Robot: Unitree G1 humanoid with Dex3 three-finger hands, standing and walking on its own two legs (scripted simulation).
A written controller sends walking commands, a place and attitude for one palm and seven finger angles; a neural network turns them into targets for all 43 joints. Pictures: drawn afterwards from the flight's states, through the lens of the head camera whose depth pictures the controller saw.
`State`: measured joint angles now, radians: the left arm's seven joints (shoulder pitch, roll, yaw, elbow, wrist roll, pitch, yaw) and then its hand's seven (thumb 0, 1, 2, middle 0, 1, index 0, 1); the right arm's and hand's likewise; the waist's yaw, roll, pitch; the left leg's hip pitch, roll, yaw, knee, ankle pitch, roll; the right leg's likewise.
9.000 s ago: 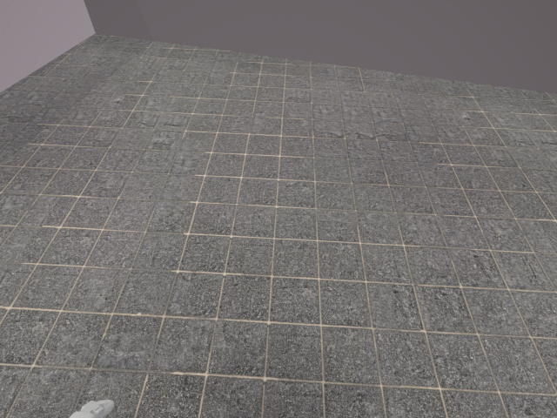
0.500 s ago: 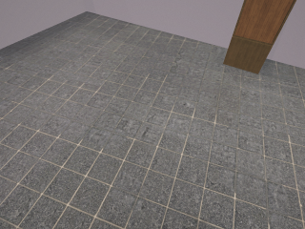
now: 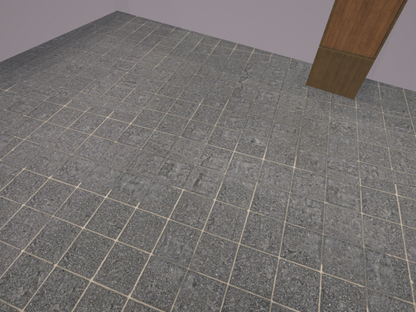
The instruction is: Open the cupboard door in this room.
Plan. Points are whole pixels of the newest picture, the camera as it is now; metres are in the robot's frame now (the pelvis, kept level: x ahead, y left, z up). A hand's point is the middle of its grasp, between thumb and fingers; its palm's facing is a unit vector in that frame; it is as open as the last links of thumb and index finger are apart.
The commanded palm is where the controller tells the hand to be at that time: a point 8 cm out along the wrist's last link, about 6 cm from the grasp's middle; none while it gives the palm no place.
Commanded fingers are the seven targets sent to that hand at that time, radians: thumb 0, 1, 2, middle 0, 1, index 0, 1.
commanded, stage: stand and wait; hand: left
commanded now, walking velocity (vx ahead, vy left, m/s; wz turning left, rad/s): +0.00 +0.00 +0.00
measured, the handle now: out of the picture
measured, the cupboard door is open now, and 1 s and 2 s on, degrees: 0 0 0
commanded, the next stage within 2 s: turn or walk to find it in 0.52 s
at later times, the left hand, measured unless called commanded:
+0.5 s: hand out of the picture +0.07 +0.25 -0.16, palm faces -0.02 -0.94 -0.34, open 7.4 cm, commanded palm none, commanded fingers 0.00 0.90 0.90 -0.20 -0.30 -0.20 -0.30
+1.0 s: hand out of the picture +0.05 +0.23 -0.16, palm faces -0.07 -0.95 -0.30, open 7.4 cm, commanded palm none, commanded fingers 0.00 0.90 0.90 -0.20 -0.30 -0.20 -0.30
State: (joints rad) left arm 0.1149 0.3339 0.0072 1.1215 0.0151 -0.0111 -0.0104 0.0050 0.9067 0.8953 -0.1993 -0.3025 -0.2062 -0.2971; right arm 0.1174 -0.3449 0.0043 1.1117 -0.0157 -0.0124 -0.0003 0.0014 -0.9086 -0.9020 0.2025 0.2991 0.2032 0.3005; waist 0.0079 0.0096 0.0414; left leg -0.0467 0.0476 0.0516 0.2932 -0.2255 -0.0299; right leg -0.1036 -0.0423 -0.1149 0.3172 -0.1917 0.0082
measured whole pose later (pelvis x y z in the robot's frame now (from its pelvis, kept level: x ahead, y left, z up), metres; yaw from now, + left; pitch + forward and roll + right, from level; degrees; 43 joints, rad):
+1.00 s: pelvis -0.02 +0.00 +0.00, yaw -2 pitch -2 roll +0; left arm 0.13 0.30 0.00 1.12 0.02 -0.01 -0.01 0.01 0.91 0.90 -0.20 -0.30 -0.21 -0.30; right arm 0.17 -0.30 -0.01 1.14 -0.01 -0.01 0.00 0.00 -0.91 -0.90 0.20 0.30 0.20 0.30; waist -0.01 0.00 0.05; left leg -0.06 0.05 0.09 0.32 -0.22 -0.03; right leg -0.14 -0.04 -0.07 0.35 -0.17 0.01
